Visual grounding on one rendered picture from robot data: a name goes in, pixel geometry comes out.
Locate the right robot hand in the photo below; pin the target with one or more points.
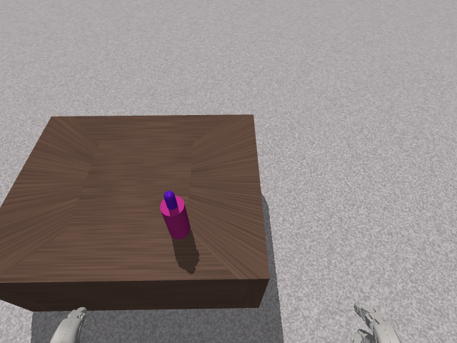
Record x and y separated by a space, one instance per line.
382 333

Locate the left robot hand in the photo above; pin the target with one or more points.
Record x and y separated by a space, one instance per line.
69 329

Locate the bottle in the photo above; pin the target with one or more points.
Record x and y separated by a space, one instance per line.
174 212

